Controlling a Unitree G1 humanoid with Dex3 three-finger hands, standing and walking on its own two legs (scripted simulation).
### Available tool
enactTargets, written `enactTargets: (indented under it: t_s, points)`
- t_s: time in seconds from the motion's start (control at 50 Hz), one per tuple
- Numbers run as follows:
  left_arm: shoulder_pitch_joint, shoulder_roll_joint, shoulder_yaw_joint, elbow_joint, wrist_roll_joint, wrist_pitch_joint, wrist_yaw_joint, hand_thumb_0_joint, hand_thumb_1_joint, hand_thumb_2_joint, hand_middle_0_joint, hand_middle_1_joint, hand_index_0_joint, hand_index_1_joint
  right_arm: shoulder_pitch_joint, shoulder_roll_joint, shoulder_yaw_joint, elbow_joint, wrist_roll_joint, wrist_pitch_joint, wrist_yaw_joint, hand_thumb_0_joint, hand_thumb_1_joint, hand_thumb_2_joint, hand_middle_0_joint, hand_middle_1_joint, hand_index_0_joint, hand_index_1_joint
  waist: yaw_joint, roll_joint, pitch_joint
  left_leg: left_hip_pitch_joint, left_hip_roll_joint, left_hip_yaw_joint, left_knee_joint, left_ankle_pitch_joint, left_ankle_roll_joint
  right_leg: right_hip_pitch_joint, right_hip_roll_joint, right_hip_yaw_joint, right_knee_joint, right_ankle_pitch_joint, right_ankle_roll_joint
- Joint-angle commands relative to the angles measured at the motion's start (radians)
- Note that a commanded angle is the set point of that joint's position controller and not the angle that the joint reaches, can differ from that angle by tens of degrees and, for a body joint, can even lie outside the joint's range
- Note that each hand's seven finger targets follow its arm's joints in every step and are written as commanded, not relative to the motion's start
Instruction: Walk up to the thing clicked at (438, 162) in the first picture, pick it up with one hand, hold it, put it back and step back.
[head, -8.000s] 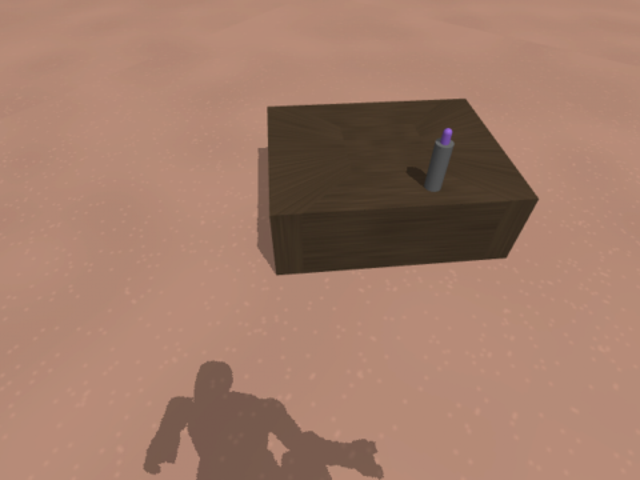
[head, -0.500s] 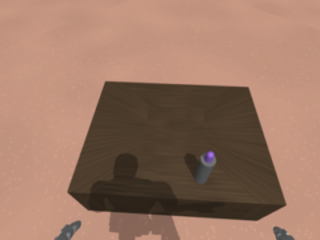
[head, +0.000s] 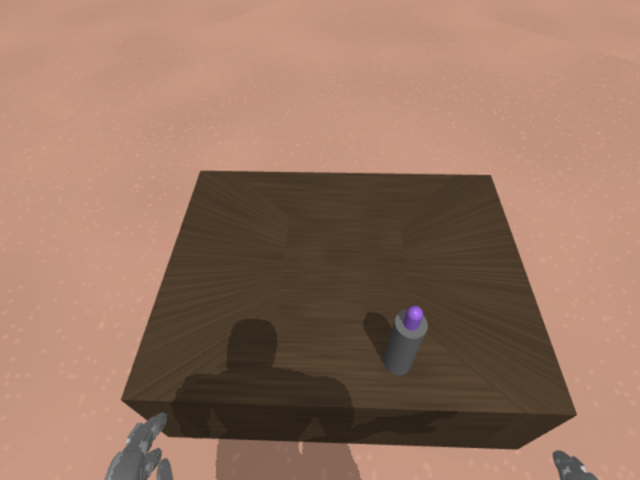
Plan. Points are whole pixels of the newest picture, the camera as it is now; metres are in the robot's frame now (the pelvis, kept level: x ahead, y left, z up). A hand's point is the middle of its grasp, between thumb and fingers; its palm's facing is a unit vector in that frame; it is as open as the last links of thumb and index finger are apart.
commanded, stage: go down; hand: right
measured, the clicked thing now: (405, 338) +0.45 -0.14 -0.28
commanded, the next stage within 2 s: approach in 1.98 s
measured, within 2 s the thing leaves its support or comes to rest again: neither
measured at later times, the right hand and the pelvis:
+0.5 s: hand (557, 471) +0.19 -0.27 -0.09, palm faces +0.10 +0.95 -0.31, open 17.4 cm; pelvis -0.02 +0.01 -0.01, yaw -1 degrees
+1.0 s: hand (566, 372) +0.30 -0.31 -0.06, palm faces +0.07 +0.98 -0.16, open 17.6 cm; pelvis -0.04 +0.01 -0.03, yaw +1 degrees
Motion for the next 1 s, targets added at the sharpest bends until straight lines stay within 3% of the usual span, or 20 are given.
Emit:
enactTargets:
  t_s: [0.0, 0.02, 0.06, 0.08, 0.12, 0.18, 0.22, 0.28, 0.34, 0.36, 0.48, 0.58, 0.6, 0.66, 0.72, 0.82, 0.86, 0.9, 0.94, 0.98]
  points:
    - [-0.012, 0.152, 0.062, -0.15, 0.003, -0.059, 0.02, 0.0, 0.895, 0.902, -0.192, -0.293, -0.187, -0.298, 0.017, -0.193, -0.101, -0.204, -0.004, -0.007, -0.011, 0.0, 0.564, -0.013, 0.064, 0.046, 0.057, 0.046, -0.002, -0.052, -0.191, 0.127, -0.034, 0.004, -0.032, 0.268, 0.04, 0.054, 0.0, 0.044, -0.109, 0.484, 0.03]
    - [-0.015, 0.15, 0.062, -0.152, 0.002, -0.062, 0.022, 0.0, 0.895, 0.903, -0.191, -0.294, -0.187, -0.298, 0.048, -0.172, -0.083, -0.191, -0.003, 0.002, -0.006, 0.0, 0.58, -0.019, 0.057, 0.048, 0.053, 0.048, 0.001, -0.051, -0.185, 0.124, -0.033, 0.004, -0.031, 0.277, 0.04, 0.049, 0.004, 0.039, -0.099, 0.489, 0.028]
    - [-0.015, 0.148, 0.056, -0.158, 0.0, -0.066, 0.029, 0.0, 0.896, 0.9, -0.192, -0.295, -0.188, -0.298, 0.022, -0.202, -0.114, -0.224, 0.002, 0.004, -0.007, 0.0, 0.565, -0.024, 0.058, 0.049, 0.053, 0.049, 0.004, -0.033, -0.175, 0.12, -0.032, 0.003, -0.032, 0.278, 0.037, 0.024, 0.012, 0.029, -0.088, 0.442, 0.019]
    - [-0.013, 0.15, 0.06, -0.158, 0.001, -0.071, 0.031, 0.0, 0.896, 0.903, -0.19, -0.294, -0.187, -0.298, 0.047, -0.165, -0.087, -0.205, 0.003, 0.008, 0.0, 0.0, 0.562, -0.029, 0.054, 0.05, 0.051, 0.05, 0.013, -0.035, -0.173, 0.115, -0.03, 0.0, -0.027, 0.28, 0.039, 0.019, 0.015, 0.027, -0.086, 0.433, 0.02]
    - [-0.014, 0.155, 0.063, -0.165, 0.002, -0.077, 0.036, 0.0, 0.896, 0.9, -0.191, -0.293, -0.187, -0.297, 0.034, -0.21, -0.129, -0.25, 0.008, 0.01, 0.001, 0.0, 0.547, -0.029, 0.056, 0.049, 0.052, 0.049, -0.002, -0.063, -0.181, 0.099, -0.031, 0.004, -0.027, 0.233, 0.039, 0.016, 0.011, 0.035, -0.09, 0.398, 0.021]
    - [-0.011, 0.15, 0.059, -0.162, 0.003, -0.087, 0.046, 0.0, 0.901, 0.9, -0.191, -0.292, -0.186, -0.297, 0.057, -0.191, -0.115, -0.24, 0.011, 0.009, 0.014, 0.0, 0.558, -0.017, 0.063, 0.047, 0.056, 0.047, 0.013, -0.033, -0.169, 0.086, -0.03, 0.003, -0.024, 0.216, 0.037, -0.003, 0.009, 0.041, -0.084, 0.36, 0.016]
    - [-0.01, 0.149, 0.057, -0.165, 0.002, -0.09, 0.055, 0.0, 0.896, 0.898, -0.192, -0.293, -0.187, -0.298, 0.044, -0.224, -0.145, -0.28, 0.018, 0.005, 0.015, 0.0, 0.538, -0.021, 0.062, 0.047, 0.056, 0.047, 0.007, -0.051, -0.164, 0.088, -0.028, 0.002, -0.027, 0.214, 0.036, -0.003, 0.016, 0.029, -0.08, 0.338, 0.012]
    - [-0.005, 0.156, 0.057, -0.155, 0.006, -0.104, 0.066, 0.0, 0.893, 0.901, -0.193, -0.294, -0.188, -0.299, -0.046, -0.229, -0.153, -0.257, 0.02, -0.011, 0.023, 0.0, 0.533, -0.034, 0.056, 0.049, 0.052, 0.049, 0.039, -0.035, -0.168, 0.063, -0.026, -0.006, -0.022, 0.209, 0.032, -0.015, 0.016, 0.033, -0.064, 0.31, 0.004]
    - [0.0, 0.161, 0.057, -0.136, 0.008, -0.117, 0.081, 0.0, 0.894, 0.899, -0.196, -0.294, -0.191, -0.299, -0.204, -0.305, -0.204, -0.279, 0.026, -0.054, 0.026, 0.0, 0.534, -0.031, 0.059, 0.048, 0.055, 0.048, 0.042, -0.065, -0.15, 0.023, -0.023, -0.013, -0.023, 0.139, 0.034, -0.026, 0.015, 0.034, -0.075, 0.226, 0.003]
    - [0.003, 0.16, 0.054, -0.127, 0.009, -0.122, 0.083, 0.0, 0.892, 0.897, -0.198, -0.294, -0.192, -0.3, -0.229, -0.286, -0.191, -0.245, 0.035, -0.067, 0.035, 0.0, 0.487, -0.022, 0.073, 0.042, 0.062, 0.042, 0.055, -0.051, -0.139, 0.023, -0.022, -0.013, -0.033, 0.122, 0.03, -0.034, 0.016, 0.033, -0.078, 0.197, -0.002]
    - [0.006, 0.177, 0.045, -0.077, 0.008, -0.131, 0.09, 0.0, 0.895, 0.896, -0.201, -0.295, -0.197, -0.298, -0.437, -0.361, -0.254, -0.054, 0.064, -0.143, 0.109, 0.0, 0.522, -0.019, 0.074, 0.043, 0.062, 0.043, 0.042, -0.091, -0.173, 0.022, -0.018, -0.012, -0.014, 0.149, 0.041, -0.008, 0.008, 0.043, -0.087, 0.245, 0.009]
    - [0.049, 0.201, 0.061, -0.043, 0.013, -0.107, 0.071, 0.0, 0.894, 0.9, -0.198, -0.293, -0.192, -0.298, -0.47, -0.405, -0.304, 0.179, 0.074, -0.187, 0.201, 0.0, 0.496, -0.014, 0.081, 0.039, 0.065, 0.039, 0.013, -0.096, -0.219, 0.064, -0.016, -0.007, -0.004, 0.207, 0.048, -0.006, 0.007, 0.039, -0.082, 0.332, 0.012]
    - [0.054, 0.203, 0.062, -0.042, 0.014, -0.101, 0.066, 0.0, 0.895, 0.903, -0.196, -0.293, -0.19, -0.298, -0.524, -0.447, -0.33, 0.168, 0.077, -0.209, 0.215, 0.0, 0.516, -0.018, 0.074, 0.041, 0.061, 0.041, 0.01, -0.101, -0.216, 0.064, -0.017, -0.008, -0.001, 0.228, 0.049, -0.013, 0.006, 0.039, -0.077, 0.354, 0.012]
    - [0.063, 0.198, 0.061, -0.041, 0.017, -0.087, 0.047, 0.0, 0.892, 0.906, -0.195, -0.293, -0.189, -0.299, -0.584, -0.437, -0.331, 0.298, 0.08, -0.272, 0.259, 0.0, 0.507, -0.027, 0.07, 0.043, 0.058, 0.043, 0.02, -0.058, -0.187, 0.029, -0.02, -0.007, 0.013, 0.213, 0.052, -0.045, -0.002, 0.042, -0.076, 0.341, 0.007]
    - [0.094, 0.216, 0.074, -0.039, 0.022, -0.073, 0.033, 0.0, 0.893, 0.901, -0.194, -0.292, -0.189, -0.296, -0.687, -0.518, -0.383, 0.347, 0.082, -0.363, 0.301, 0.0, 0.558, -0.034, 0.057, 0.049, 0.051, 0.049, 0.013, -0.073, -0.242, 0.002, -0.019, -0.015, 0.047, 0.229, 0.059, -0.046, -0.006, 0.045, -0.051, 0.379, 0.007]
    - [0.114, 0.231, 0.08, -0.057, 0.021, -0.049, 0.017, 0.0, 0.898, 0.906, -0.19, -0.293, -0.186, -0.296, -0.857, -0.591, -0.412, 0.391, 0.088, -0.501, 0.357, 0.0, 0.606, -0.04, 0.044, 0.054, 0.043, 0.054, 0.025, -0.073, -0.321, -0.015, -0.013, -0.041, 0.068, 0.189, 0.058, -0.087, 0.006, 0.026, -0.02, 0.288, -0.007]
    - [0.123, 0.247, 0.083, -0.047, 0.021, -0.037, 0.012, 0.0, 0.915, 0.902, -0.188, -0.295, -0.188, -0.295, -0.862, -0.58, -0.405, 0.504, 0.094, -0.526, 0.379, 0.0, 0.611, -0.038, 0.044, 0.054, 0.042, 0.054, 0.029, -0.076, -0.302, -0.067, -0.018, -0.035, 0.081, 0.162, 0.06, -0.1, 0.003, 0.033, -0.015, 0.276, -0.001]
    - [0.146, 0.258, 0.083, -0.04, 0.019, -0.03, 0.011, 0.0, 0.912, 0.903, -0.189, -0.295, -0.189, -0.295, -0.929, -0.649, -0.431, 0.524, 0.081, -0.559, 0.383, 0.0, 0.607, -0.038, 0.045, 0.053, 0.043, 0.053, 0.029, -0.072, -0.324, -0.068, -0.019, -0.041, 0.076, 0.136, 0.059, -0.105, 0.005, 0.033, -0.018, 0.239, -0.003]
    - [0.152, 0.261, 0.079, -0.026, 0.022, -0.024, 0.008, 0.0, 0.921, 0.902, -0.189, -0.297, -0.189, -0.296, -0.953, -0.633, -0.419, 0.58, 0.088, -0.577, 0.4, 0.0, 0.587, -0.033, 0.052, 0.05, 0.046, 0.05, 0.035, -0.083, -0.342, -0.087, -0.021, -0.038, 0.084, 0.138, 0.06, -0.101, 0.003, 0.036, -0.01, 0.25, 0.001]
    - [0.161, 0.26, 0.073, -0.023, 0.022, -0.019, 0.005, 0.0, 0.923, 0.896, -0.188, -0.296, -0.191, -0.292, -0.992, -0.703, -0.461, 0.572, 0.083, -0.603, 0.401, 0.0, 0.586, -0.039, 0.048, 0.051, 0.045, 0.051, 0.022, -0.081, -0.356, -0.053, -0.015, -0.051, 0.076, 0.145, 0.059, -0.123, 0.009, 0.025, 0.001, 0.245, -0.006]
